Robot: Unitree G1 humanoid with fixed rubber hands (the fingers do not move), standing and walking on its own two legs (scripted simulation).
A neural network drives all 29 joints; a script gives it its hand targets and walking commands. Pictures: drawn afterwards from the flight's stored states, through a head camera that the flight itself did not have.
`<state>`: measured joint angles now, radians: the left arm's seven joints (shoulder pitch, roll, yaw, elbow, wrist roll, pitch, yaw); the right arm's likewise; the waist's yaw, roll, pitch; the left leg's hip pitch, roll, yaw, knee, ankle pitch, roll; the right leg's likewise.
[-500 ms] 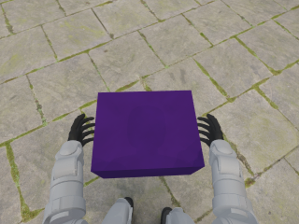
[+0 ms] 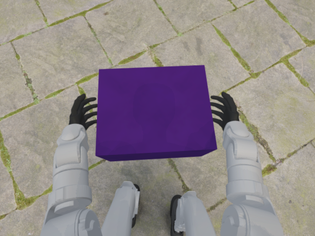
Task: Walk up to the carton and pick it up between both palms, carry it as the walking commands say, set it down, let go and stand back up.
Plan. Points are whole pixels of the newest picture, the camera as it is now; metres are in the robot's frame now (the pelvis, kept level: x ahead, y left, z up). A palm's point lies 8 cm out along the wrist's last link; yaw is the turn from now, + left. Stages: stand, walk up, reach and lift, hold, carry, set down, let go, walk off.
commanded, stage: set down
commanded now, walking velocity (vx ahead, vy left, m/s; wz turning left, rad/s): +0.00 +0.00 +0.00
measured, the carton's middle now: (154, 116) +0.44 +0.05 -0.15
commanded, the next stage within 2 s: none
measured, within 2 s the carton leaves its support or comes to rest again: neither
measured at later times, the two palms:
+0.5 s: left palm (90, 124) +0.39 +0.24 -0.15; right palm (216, 121) +0.45 -0.14 -0.16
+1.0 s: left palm (97, 127) +0.41 +0.25 -0.24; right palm (206, 124) +0.47 -0.13 -0.25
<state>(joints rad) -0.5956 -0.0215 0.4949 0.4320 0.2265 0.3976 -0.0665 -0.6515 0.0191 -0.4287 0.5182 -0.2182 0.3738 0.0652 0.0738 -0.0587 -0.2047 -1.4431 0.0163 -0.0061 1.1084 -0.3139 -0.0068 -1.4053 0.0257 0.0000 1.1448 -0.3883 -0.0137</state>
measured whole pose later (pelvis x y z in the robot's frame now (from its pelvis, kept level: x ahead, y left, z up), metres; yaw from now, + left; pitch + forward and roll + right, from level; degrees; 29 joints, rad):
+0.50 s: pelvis -0.01 +0.00 -0.08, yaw -1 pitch +46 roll -1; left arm -0.74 0.05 0.48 0.52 0.16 0.38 -0.04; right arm -0.82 -0.06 -0.39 0.64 -0.15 0.35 0.00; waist 0.09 -0.07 -0.27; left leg -1.82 0.03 -0.01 1.41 -0.39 -0.01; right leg -1.78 0.04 0.00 1.44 -0.47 -0.01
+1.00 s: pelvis -0.04 +0.00 -0.15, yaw -1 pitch +50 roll +0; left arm -0.92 0.11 0.50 0.61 0.12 0.37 -0.03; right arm -1.02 -0.13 -0.36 0.74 -0.11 0.34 -0.05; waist 0.10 -0.06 -0.22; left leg -2.12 0.03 -0.02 1.65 -0.40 -0.01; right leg -2.08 0.05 -0.01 1.70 -0.48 -0.01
